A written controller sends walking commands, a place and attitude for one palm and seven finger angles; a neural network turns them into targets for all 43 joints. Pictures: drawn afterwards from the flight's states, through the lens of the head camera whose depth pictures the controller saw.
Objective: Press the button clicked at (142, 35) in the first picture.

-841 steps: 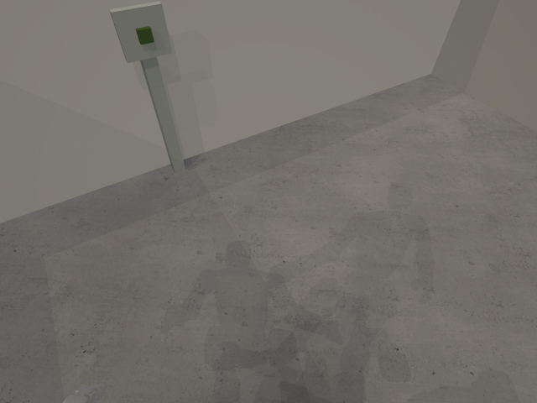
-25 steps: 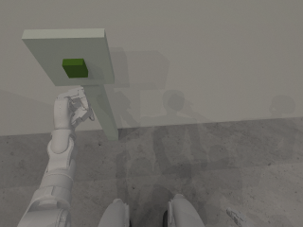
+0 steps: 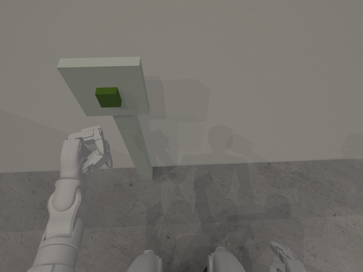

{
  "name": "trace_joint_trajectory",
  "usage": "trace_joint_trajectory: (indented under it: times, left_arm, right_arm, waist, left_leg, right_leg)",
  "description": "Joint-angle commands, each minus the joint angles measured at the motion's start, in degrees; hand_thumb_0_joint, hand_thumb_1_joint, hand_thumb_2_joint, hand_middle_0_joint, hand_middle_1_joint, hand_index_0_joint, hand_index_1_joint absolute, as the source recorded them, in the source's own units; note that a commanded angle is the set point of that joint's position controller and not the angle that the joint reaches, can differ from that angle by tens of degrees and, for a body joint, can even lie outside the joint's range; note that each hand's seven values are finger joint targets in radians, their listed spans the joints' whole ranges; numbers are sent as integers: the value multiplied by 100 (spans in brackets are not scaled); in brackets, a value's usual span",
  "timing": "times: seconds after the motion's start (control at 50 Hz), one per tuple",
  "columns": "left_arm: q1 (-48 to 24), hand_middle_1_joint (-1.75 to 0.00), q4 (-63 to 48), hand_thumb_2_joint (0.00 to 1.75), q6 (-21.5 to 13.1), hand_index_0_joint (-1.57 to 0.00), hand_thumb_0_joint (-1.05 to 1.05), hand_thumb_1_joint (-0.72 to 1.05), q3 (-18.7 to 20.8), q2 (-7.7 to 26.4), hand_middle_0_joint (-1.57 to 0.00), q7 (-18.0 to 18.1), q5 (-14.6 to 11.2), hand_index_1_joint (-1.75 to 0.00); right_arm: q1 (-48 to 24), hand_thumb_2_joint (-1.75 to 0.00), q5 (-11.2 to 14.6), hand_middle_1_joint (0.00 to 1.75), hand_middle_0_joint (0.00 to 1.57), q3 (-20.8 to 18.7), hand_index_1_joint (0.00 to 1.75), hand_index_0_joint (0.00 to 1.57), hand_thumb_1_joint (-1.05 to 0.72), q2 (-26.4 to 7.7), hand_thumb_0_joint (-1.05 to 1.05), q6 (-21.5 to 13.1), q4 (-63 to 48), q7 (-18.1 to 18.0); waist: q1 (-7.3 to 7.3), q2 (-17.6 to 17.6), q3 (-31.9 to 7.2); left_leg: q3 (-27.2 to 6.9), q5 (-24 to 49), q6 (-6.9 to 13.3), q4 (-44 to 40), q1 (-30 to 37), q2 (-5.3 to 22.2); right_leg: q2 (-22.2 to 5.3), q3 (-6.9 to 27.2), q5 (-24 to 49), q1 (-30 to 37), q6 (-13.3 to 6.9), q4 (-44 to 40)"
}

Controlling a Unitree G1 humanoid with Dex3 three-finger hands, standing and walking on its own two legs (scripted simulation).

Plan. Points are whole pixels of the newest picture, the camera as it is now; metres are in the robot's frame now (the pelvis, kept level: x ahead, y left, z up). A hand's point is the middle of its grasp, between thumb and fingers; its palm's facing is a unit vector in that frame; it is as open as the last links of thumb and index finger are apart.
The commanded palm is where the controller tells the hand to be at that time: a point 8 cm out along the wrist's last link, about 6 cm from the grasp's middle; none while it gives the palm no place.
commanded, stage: draw the hand back to the body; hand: left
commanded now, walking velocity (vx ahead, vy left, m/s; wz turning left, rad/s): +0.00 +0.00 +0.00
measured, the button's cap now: (109, 96) +0.52 +0.19 +0.03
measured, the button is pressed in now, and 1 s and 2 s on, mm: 0 0 0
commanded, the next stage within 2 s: step back with the hand held close in 1.24 s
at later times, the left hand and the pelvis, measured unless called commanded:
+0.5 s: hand (53, 183) +0.26 +0.20 +0.13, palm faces +0.22 -0.92 -0.32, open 3.1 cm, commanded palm +0.22 +0.25 +0.16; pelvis +0.02 +0.00 +0.06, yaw +1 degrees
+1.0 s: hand out of the picture +0.20 +0.24 +0.24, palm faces +0.40 -0.81 -0.43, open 3.1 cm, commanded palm +0.15 +0.28 +0.25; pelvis +0.03 +0.00 +0.07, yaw +0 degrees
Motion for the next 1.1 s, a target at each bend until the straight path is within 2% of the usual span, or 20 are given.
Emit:
trace_joint_trajectory:
  times: [0.0, 0.14, 0.16, 0.24, 0.26, 0.28, 0.3, 0.34, 0.36, 0.46, 0.5, 0.56, 0.64, 0.74, 0.84, 0.86, 0.94, 0.98, 1.06, 1.08]
  left_arm:
    - [-747, -150, -1602, 90, -271, -130, 0, 90, 240, 727, -130, 88, -86, -150]
    - [35, -150, -2246, 90, -110, -130, 0, 90, 175, 801, -130, -97, -172, -150]
    - [82, -150, -2294, 90, -36, -130, 0, 90, 180, 817, -130, -125, -224, -150]
    - [570, -150, -3001, 90, 148, -130, 0, 90, 308, 880, -130, -153, -322, -150]
    - [827, -150, -3100, 90, 497, -130, 0, 90, 378, 1814, -130, 439, 497, -150]
    - [993, -150, -3476, 90, 715, -130, 0, 90, 120, 1315, -130, 708, 550, -150]
    - [1271, -150, -3533, 90, 902, -130, 0, 90, -80, 1112, -130, 884, 641, -150]
    - [1482, -150, -3781, 90, 1140, -130, 0, 90, 55, 1250, -130, 1125, 733, -150]
    - [1623, -150, -3792, 90, 1239, -130, 0, 90, 63, 1276, -130, 1185, 755, -150]
    - [1787, -150, -4253, 90, 1491, -130, 0, 90, 60, 1205, -130, 1326, 852, -150]
    - [1885, -150, -4522, 90, 1535, -130, 0, 90, 72, 1184, -130, 1348, 879, -150]
    - [2301, -150, -4725, 90, 1592, -130, 0, 90, 268, 1280, -130, 1355, 888, -150]
    - [2645, -150, -5119, 90, 1582, -130, 0, 90, 535, 1337, -130, 1348, 888, -150]
    - [3070, -150, -5535, 90, 1546, -130, 0, 90, 765, 1372, -130, 1322, 887, -150]
    - [3434, -150, -6017, 90, 1438, -130, 0, 90, 1104, 1535, -130, 1324, 877, -150]
    - [3558, -150, -5948, 90, 1437, -130, 0, 90, 1175, 1562, -130, 1319, 877, -150]
    - [3638, -150, -6313, 90, 1336, -130, 0, 90, 1411, 1660, -130, 1325, 866, -150]
    - [3671, -150, -5914, 90, 1372, -130, 0, 90, 1178, 1378, -130, 1289, 873, -150]
    - [3593, -150, -5849, 90, 1351, -130, 0, 90, 1206, 1413, -130, 1286, 881, -150]
    - [3522, -150, -5946, 90, 1335, -130, 0, 90, 1219, 1442, -130, 1296, 880, -150]
  right_arm:
    - [-14, -90, 33, 30, 20, -280, 30, 20, -90, -834, 0, -331, -792, -133]
    - [-282, -90, 92, 30, 20, -198, 30, 20, -90, -827, 0, -576, -917, -202]
    - [-294, -90, 96, 30, 20, -183, 30, 20, -90, -836, 0, -603, -950, -213]
    - [-393, -90, 114, 30, 20, -162, 30, 20, -90, -780, 0, -781, -1060, -257]
    - [-486, -90, 87, 30, 20, -231, 30, 20, -90, -759, 0, -678, -1029, -371]
    - [-570, -90, 64, 30, 20, -150, 30, 20, -90, -651, 0, -660, -1155, -423]
    - [-575, -90, 65, 30, 20, -121, 30, 20, -90, -633, 0, -653, -1116, -448]
    - [-615, -90, 56, 30, 20, -85, 30, 20, -90, -648, 0, -627, -1058, -503]
    - [-645, -90, 22, 30, 20, -62, 30, 20, -90, -650, 0, -629, -1019, -526]
    - [-809, -90, -20, 30, 20, 3, 30, 20, -90, -636, 0, -714, -892, -577]
    - [-830, -90, -49, 30, 20, 25, 30, 20, -90, -610, 0, -782, -850, -569]
    - [-907, -90, -94, 30, 20, 25, 30, 20, -90, -615, 0, -865, -762, -536]
    - [-966, -90, -146, 30, 20, 26, 30, 20, -90, -568, 0, -915, -697, -477]
    - [-1006, -90, -174, 30, 20, 1, 30, 20, -90, -545, 0, -980, -669, -418]
    - [-1030, -90, -190, 30, 20, -44, 30, 20, -90, -536, 0, -1070, -654, -392]
    - [-1062, -90, -195, 30, 20, -52, 30, 20, -90, -530, 0, -1084, -628, -397]
    - [-1078, -90, -177, 30, 20, -74, 30, 20, -90, -508, 0, -1126, -633, -400]
    - [-1075, -90, -180, 30, 20, -78, 30, 20, -90, -528, 0, -1121, -563, -411]
    - [-1071, -90, -188, 30, 20, -130, 30, 20, -90, -582, 0, -1086, -568, -437]
    - [-1081, -90, -192, 30, 20, -123, 30, 20, -90, -578, 0, -1089, -586, -448]
  waist:
    - [9, -159, -1763]
    - [127, 152, -1212]
    - [115, 12, -1107]
    - [243, 85, -1213]
    - [389, -166, -1401]
    - [297, -76, -1074]
    - [286, 42, -797]
    - [323, 17, -627]
    - [325, -198, -487]
    - [359, -183, -137]
    - [390, 88, -126]
    - [465, -145, -5]
    - [530, 41, 115]
    - [584, 5, 214]
    - [659, 82, 118]
    - [676, -88, 240]
    - [706, 164, 298]
    - [637, -72, 732]
    - [656, -261, 659]
    - [664, -58, 550]
  left_leg:
    - [-142, 1771, 15, -1190, 1148, -191]
    - [-199, 1591, 5, -1686, 1631, -180]
    - [-223, 1543, 21, -1753, 1645, -173]
    - [-220, 1832, 12, -1948, 2039, -179]
    - [-156, 1830, 104, -2160, 2312, -134]
    - [-127, 1824, 99, -2338, 2420, -157]
    - [-97, 1867, 100, -2427, 2545, -142]
    - [-105, 2074, 99, -2603, 2800, -108]
    - [-106, 2169, 127, -2684, 2876, -103]
    - [-95, 2460, 120, -3169, 3526, -87]
    - [-77, 2634, 109, -3337, 3843, -90]
    - [-61, 2978, 110, -3503, 4019, -74]
    - [-22, 3183, 98, -3689, 4189, -80]
    - [-24, 3464, 93, -3776, 4340, -52]
    - [-1, 3549, 97, -3786, 4431, -51]
    - [-7, 3476, 91, -3786, 4396, -50]
    - [-9, 3363, 78, -3820, 4421, -37]
    - [-13, 3031, 79, -3887, 4321, -22]
    - [-9, 2770, 120, -3935, 4336, -26]
    - [6, 2749, 134, -3933, 4372, -45]
  right_leg:
    - [200, 101, 1731, 2004, -44, -1008]
    - [191, 42, 1414, 2233, -89, -1399]
    - [188, 34, 1361, 2298, -88, -1471]
    - [170, 7, 1689, 2673, -74, -1614]
    - [2, 337, 1586, 2994, -150, -1948]
    - [-15, 292, 1625, 3015, -117, -2107]
    - [-39, 261, 1677, 3092, -109, -2212]
    - [-19, 207, 1835, 3298, -112, -2406]
    - [-4, 208, 1950, 3424, -103, -2540]
    - [18, 148, 2165, 3831, -89, -3009]
    - [7, 128, 2287, 3982, -82, -3143]
    - [29, 109, 2581, 4271, -78, -3343]
    - [13, 114, 2776, 4514, -69, -3503]
    - [43, 116, 2937, 4639, -51, -3613]
    - [50, 155, 3037, 4761, -47, -3664]
    - [77, 154, 3008, 4721, -56, -3724]
    - [73, 171, 2861, 4679, -54, -3743]
    - [92, 157, 2552, 4436, -46, -3838]
    - [99, 194, 2289, 4466, -45, -3915]
    - [67, 223, 2292, 4516, -47, -3894]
